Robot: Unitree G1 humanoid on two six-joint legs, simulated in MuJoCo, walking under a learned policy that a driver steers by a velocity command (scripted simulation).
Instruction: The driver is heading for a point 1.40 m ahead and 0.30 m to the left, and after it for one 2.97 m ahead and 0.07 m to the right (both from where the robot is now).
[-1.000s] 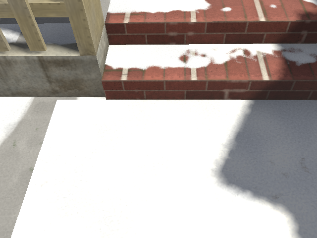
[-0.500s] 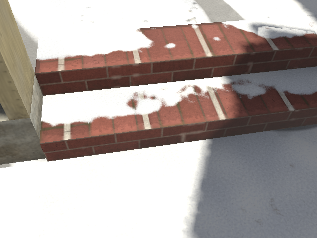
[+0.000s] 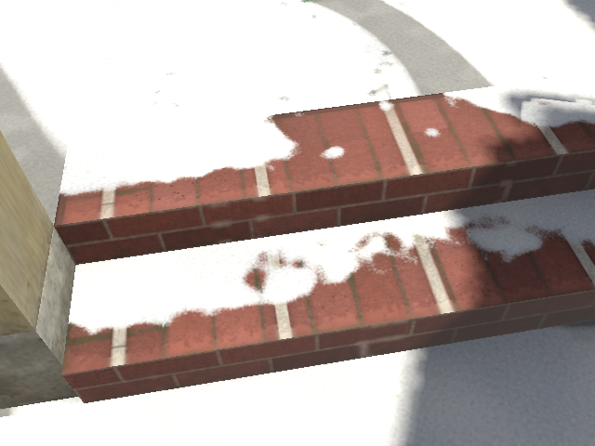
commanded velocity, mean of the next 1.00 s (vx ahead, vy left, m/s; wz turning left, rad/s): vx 0.34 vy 0.00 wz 0.00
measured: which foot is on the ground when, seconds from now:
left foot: up 0.00-0.28, down 0.30-0.78, up 0.80-0.98, down 1.00-1.00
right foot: down 0.00-0.30, up 0.32-0.74, down 0.76-1.00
